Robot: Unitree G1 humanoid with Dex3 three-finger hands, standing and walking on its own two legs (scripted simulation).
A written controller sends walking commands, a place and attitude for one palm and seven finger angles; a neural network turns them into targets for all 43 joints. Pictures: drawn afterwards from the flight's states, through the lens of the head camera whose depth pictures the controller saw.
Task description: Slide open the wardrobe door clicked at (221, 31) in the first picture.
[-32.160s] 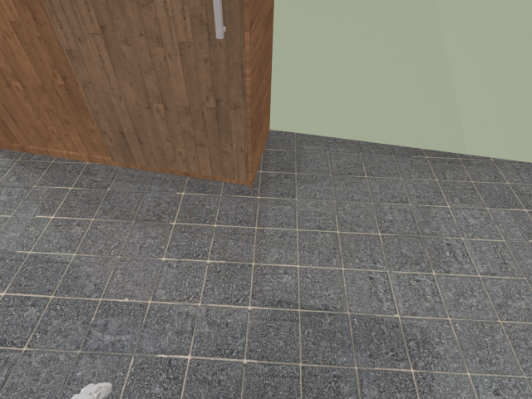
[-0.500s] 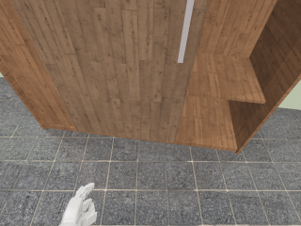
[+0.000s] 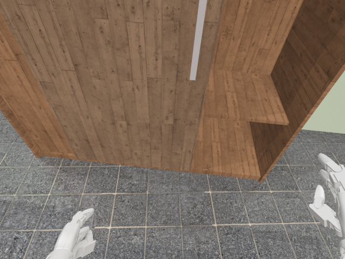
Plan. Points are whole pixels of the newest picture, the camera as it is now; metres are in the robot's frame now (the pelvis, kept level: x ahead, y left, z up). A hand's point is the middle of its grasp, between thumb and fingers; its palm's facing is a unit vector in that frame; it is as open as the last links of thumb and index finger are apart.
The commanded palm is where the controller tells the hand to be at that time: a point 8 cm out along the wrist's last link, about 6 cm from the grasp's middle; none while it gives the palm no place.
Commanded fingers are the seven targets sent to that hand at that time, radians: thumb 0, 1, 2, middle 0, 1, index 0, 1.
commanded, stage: let the arm hang, fingers relaxed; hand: right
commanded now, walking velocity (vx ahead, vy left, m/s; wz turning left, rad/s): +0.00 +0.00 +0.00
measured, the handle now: (197, 38) +0.75 -0.05 +0.17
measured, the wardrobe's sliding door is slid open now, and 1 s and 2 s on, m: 0.46 0.46 0.46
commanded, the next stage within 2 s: look to check the result in 1.02 s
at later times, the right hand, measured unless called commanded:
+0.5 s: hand out of the picture -0.08 -0.20 -0.17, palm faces +0.00 +0.98 -0.21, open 7.3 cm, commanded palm none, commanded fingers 0.00 -0.90 -0.90 0.20 0.30 0.20 0.30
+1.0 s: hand out of the picture +0.00 -0.19 -0.17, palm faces -0.02 +0.98 -0.19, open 7.3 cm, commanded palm none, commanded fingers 0.00 -0.90 -0.90 0.20 0.30 0.20 0.30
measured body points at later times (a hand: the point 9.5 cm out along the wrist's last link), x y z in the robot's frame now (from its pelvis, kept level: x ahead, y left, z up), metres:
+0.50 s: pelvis -0.03 -0.01 +0.01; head +0.00 -0.02 +0.46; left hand -0.05 +0.22 -0.15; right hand -0.08 -0.25 -0.15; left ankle -0.02 +0.13 -0.73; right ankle +0.00 -0.10 -0.73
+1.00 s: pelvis -0.02 -0.02 +0.01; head -0.01 -0.02 +0.46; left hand -0.02 +0.21 -0.15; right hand +0.00 -0.25 -0.15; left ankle -0.02 +0.13 -0.73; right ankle +0.00 -0.10 -0.73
